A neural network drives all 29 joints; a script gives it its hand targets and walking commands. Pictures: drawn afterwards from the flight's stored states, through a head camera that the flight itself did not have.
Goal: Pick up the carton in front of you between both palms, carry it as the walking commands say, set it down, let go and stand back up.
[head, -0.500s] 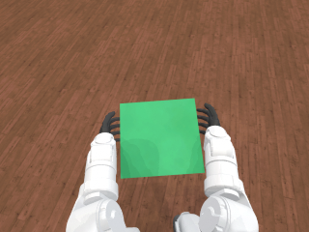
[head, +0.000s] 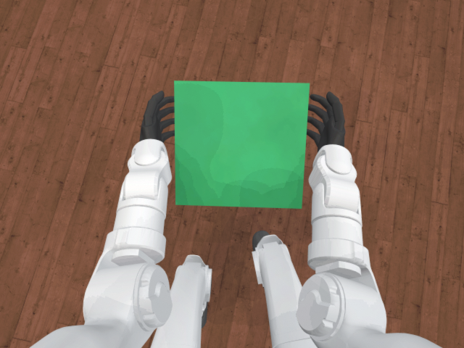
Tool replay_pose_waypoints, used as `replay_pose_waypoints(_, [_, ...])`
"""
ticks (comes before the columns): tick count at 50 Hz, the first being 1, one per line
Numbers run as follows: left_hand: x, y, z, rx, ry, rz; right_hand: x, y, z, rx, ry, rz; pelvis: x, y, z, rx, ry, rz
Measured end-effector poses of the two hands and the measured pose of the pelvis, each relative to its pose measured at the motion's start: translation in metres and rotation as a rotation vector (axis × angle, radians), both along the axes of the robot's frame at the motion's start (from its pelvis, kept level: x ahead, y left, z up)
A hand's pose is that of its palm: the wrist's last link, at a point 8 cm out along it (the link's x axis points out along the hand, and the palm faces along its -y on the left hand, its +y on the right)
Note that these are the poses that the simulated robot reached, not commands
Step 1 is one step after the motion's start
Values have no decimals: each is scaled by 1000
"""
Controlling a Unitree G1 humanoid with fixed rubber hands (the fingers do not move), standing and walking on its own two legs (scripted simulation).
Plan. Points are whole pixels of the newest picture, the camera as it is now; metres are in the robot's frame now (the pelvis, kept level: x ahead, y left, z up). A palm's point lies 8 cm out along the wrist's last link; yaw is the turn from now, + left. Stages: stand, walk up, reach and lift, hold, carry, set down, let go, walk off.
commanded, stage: set down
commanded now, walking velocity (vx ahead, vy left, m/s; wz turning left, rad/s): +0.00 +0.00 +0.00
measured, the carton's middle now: (240, 142) +0.45 -0.06 -0.18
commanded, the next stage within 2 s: none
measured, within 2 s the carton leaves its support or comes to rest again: rests again in 1.94 s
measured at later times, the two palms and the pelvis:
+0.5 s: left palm (176, 138) +0.49 +0.08 -0.23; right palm (306, 158) +0.41 -0.20 -0.23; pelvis -0.03 -0.01 -0.13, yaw +1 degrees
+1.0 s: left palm (190, 140) +0.53 +0.07 -0.39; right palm (294, 165) +0.43 -0.21 -0.37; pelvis -0.04 +0.01 -0.22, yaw -1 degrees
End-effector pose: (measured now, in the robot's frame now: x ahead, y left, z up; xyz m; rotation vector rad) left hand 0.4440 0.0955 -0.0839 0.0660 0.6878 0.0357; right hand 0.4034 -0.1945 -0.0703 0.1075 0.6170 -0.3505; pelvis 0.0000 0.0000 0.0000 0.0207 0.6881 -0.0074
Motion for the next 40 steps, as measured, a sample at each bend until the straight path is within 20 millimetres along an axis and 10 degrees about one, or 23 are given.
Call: replay_pose_waypoints(40, [74, -23, -247, 78, 68, -256, 12, -9, -251, -30, 97, -156, -42, 8, -189, -27, 149, 37])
